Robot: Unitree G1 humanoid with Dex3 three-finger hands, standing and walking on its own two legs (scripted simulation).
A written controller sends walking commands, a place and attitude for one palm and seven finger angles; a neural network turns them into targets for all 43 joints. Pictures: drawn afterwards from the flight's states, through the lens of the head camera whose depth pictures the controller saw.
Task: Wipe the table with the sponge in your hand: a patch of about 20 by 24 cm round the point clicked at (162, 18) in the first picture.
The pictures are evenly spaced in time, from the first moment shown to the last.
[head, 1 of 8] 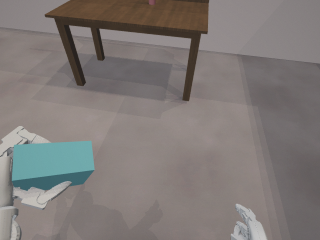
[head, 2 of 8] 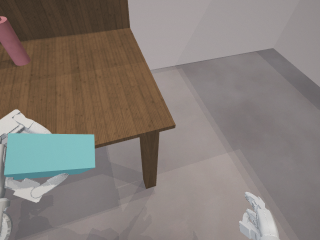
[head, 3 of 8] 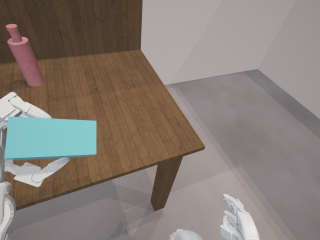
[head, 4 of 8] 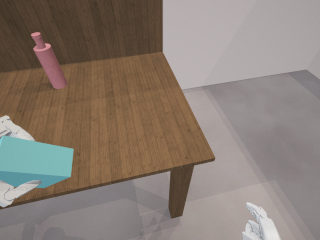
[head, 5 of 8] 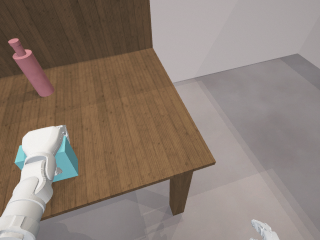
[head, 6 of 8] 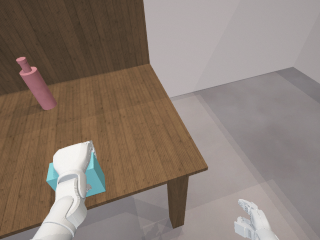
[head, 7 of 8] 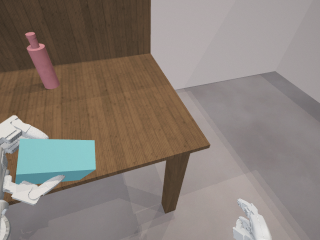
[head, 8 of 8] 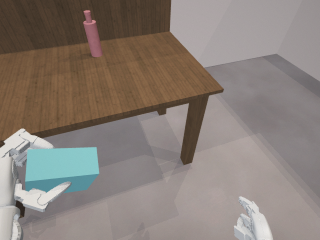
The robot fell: no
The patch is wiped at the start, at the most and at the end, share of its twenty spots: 0.00 0.95 0.95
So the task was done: yes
